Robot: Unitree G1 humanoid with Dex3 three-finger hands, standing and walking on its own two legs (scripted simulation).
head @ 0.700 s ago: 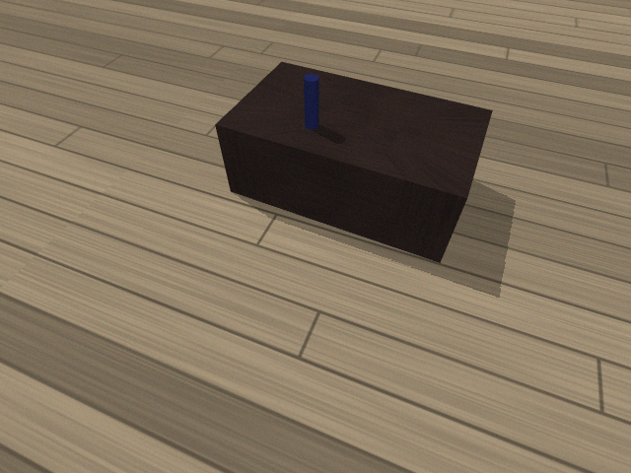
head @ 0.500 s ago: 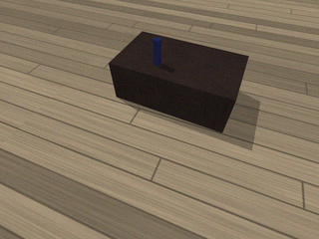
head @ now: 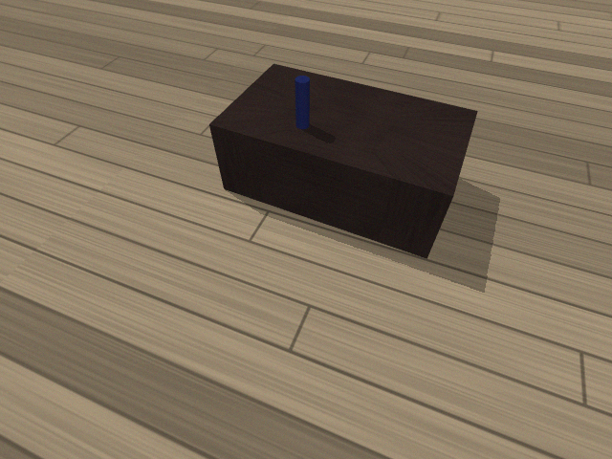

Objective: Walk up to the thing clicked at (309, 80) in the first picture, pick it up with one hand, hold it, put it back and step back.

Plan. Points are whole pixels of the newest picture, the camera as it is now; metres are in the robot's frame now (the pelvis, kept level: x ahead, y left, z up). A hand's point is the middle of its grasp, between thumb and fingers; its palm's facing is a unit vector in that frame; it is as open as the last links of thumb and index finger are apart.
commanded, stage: stand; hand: left
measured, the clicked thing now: (302, 103) +1.34 +0.07 -0.32
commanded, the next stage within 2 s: walk up in 0.42 s
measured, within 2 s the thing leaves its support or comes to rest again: neither
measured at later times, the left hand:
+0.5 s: hand out of the picture +0.07 +0.26 -0.16, palm faces -0.04 -0.94 -0.33, open 7.4 cm
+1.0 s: hand (169, 400) +0.22 +0.22 -0.13, palm faces -0.18 -0.88 -0.45, open 7.4 cm
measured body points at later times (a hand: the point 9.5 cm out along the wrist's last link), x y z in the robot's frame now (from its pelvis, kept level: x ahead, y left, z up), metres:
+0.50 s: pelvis +0.00 +0.00 +0.00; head +0.01 +0.00 +0.45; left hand +0.07 +0.31 -0.13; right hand +0.08 -0.30 -0.13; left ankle +0.00 +0.12 -0.74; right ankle -0.01 -0.12 -0.74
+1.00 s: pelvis +0.14 -0.05 -0.01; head +0.16 -0.09 +0.44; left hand +0.22 +0.27 -0.10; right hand +0.17 -0.38 -0.14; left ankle +0.27 +0.10 -0.69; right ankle +0.08 -0.15 -0.75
